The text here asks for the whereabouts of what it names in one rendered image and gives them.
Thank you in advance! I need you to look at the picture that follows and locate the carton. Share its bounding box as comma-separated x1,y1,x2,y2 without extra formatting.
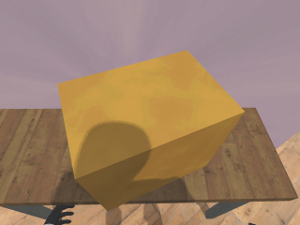
57,50,245,211

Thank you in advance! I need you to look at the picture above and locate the left robot hand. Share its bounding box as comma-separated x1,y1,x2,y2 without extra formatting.
43,204,75,225

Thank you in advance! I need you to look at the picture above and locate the table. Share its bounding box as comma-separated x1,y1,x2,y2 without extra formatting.
0,107,299,220

